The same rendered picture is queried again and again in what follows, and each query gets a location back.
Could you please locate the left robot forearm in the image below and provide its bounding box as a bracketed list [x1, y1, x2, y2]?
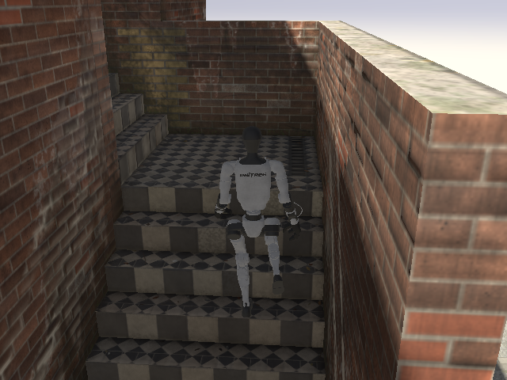
[215, 194, 227, 214]

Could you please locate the right robot forearm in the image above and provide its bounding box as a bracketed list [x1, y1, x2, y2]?
[283, 192, 299, 225]

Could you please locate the robot left upper arm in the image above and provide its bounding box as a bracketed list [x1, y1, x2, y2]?
[219, 161, 236, 204]

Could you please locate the left robot hand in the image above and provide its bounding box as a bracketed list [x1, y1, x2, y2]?
[215, 208, 232, 219]

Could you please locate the robot right upper arm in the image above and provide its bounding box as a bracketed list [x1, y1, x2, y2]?
[269, 160, 291, 203]

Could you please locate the right robot hand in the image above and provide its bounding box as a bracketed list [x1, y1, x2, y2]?
[283, 222, 301, 241]

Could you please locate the right robot foot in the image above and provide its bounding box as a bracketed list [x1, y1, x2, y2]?
[273, 275, 284, 295]

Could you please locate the left robot shin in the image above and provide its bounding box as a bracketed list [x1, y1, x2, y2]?
[235, 253, 250, 307]

